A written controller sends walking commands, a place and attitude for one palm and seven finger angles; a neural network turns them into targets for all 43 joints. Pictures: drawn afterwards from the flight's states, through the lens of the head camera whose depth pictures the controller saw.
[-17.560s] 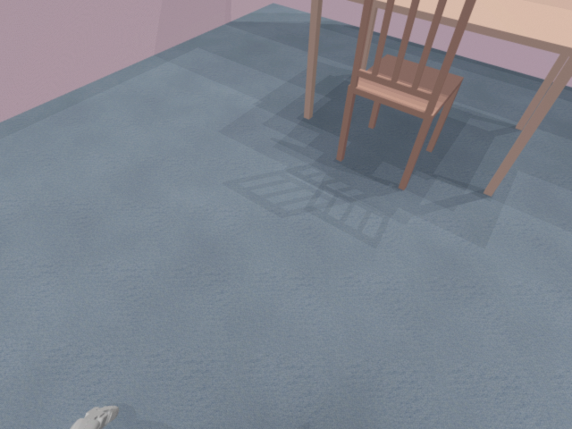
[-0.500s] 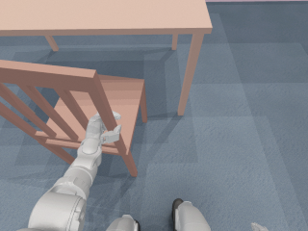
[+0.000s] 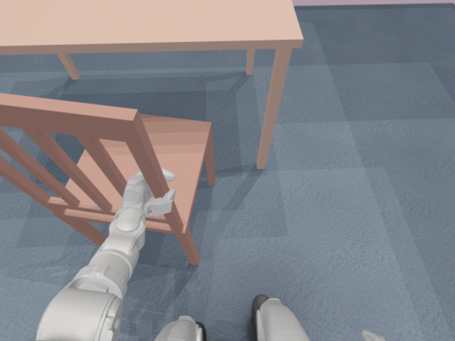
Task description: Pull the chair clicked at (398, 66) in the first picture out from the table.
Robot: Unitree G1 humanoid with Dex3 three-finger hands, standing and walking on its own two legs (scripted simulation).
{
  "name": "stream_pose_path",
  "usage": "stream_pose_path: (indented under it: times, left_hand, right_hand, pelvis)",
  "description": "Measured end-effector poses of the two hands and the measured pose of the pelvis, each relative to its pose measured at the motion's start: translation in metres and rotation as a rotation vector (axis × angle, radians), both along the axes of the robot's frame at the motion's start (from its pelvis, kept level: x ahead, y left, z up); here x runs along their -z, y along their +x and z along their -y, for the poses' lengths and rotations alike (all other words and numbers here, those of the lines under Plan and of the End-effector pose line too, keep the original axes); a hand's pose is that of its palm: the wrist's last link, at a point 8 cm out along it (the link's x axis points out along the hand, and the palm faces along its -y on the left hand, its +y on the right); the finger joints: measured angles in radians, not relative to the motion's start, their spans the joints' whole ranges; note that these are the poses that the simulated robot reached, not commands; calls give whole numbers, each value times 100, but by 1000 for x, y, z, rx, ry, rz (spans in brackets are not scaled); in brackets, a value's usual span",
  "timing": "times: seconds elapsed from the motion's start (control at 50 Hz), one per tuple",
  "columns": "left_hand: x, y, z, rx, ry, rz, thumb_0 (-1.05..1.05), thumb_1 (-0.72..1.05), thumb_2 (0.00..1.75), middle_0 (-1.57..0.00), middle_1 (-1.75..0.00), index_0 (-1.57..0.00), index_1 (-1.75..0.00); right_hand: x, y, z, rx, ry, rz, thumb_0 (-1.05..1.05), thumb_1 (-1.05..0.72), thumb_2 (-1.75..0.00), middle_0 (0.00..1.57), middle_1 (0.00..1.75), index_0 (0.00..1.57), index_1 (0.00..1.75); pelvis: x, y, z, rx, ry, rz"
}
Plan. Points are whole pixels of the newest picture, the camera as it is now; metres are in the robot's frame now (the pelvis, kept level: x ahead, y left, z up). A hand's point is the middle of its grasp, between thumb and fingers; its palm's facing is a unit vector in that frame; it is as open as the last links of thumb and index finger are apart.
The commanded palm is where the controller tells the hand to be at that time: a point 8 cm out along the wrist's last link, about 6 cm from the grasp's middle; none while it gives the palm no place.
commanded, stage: step backward, pulling the chair out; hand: left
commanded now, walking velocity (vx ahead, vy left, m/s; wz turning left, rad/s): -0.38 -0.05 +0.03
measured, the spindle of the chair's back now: (77, 176) +0.43 +0.32 -0.05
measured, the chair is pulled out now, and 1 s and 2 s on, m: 0.20 0.26 0.48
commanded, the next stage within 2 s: none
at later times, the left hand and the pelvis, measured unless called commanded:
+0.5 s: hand (164, 208) +0.36 +0.13 -0.05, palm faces -0.02 -0.98 -0.21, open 5.9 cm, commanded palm +0.37 +0.18 -0.05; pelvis -0.01 +0.00 +0.00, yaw +0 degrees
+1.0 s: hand (158, 231) +0.31 +0.13 -0.05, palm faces -0.04 -0.98 -0.18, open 6.0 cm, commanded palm +0.32 +0.18 -0.05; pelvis -0.06 +0.01 +0.01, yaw -2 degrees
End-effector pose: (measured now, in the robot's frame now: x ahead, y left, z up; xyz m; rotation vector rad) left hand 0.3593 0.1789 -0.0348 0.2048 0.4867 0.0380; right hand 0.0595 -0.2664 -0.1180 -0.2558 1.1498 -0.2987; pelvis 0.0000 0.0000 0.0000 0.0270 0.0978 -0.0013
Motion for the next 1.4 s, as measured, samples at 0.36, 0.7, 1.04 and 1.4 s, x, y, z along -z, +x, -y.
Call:
stream_pose_path:
  times: [0.36,0.7,1.04,1.4]
  left_hand:
    - [-1,-13,1,-4,8,-4,6,57,75,-22,-111,-49,-145]
    - [-2,-23,2,-32,7,-15,7,56,77,-23,-110,-49,-145]
    - [-3,-69,-7,9,-14,-43,10,57,75,-20,-112,-49,-145]
    - [-4,-130,-6,65,-15,-50,11,58,73,-19,-113,-49,-145]
  right_hand:
    - [4,-7,5,-30,-1,5,1,-90,-90,20,30,20,30]
    - [10,-23,2,-7,48,24,1,-90,-90,20,30,20,30]
    - [-7,-71,-20,-29,57,-2,1,-90,-90,20,30,20,30]
    - [-22,-137,-9,-7,-37,23,1,-90,-90,20,30,20,30]
  pelvis:
    - [1,-13,-1,-25,-8,7]
    - [2,-32,12,-7,-36,-10]
    - [-11,-68,-3,41,-31,-11]
    - [-14,-142,-19,40,-23,7]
